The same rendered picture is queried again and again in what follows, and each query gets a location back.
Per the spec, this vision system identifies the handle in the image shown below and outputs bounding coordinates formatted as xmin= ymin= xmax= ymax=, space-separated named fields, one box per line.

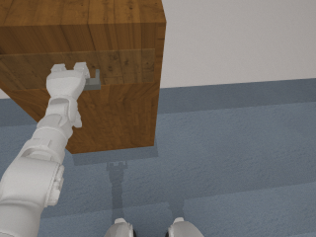
xmin=83 ymin=69 xmax=102 ymax=91

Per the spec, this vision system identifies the right robot shin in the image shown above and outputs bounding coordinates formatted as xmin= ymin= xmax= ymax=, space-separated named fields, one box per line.
xmin=173 ymin=217 xmax=185 ymax=224

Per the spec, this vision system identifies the cabinet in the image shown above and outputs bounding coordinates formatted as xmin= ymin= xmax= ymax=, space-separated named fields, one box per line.
xmin=0 ymin=0 xmax=167 ymax=154

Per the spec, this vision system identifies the left robot shin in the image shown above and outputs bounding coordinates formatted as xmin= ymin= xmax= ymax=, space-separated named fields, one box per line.
xmin=115 ymin=218 xmax=127 ymax=224

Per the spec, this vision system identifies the left robot upper arm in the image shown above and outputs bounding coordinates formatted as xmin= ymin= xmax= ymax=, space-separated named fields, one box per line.
xmin=0 ymin=156 xmax=65 ymax=237

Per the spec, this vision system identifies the robot left hand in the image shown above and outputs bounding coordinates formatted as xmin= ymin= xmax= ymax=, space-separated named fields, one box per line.
xmin=46 ymin=62 xmax=90 ymax=128

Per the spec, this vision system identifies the robot shin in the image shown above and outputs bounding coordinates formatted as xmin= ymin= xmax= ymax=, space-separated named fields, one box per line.
xmin=115 ymin=218 xmax=127 ymax=224
xmin=173 ymin=217 xmax=185 ymax=224

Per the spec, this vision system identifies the drawer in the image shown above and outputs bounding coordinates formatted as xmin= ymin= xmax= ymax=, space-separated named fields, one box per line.
xmin=0 ymin=48 xmax=155 ymax=91

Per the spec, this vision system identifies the left robot forearm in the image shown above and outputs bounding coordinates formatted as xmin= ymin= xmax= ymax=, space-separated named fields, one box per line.
xmin=0 ymin=95 xmax=78 ymax=200

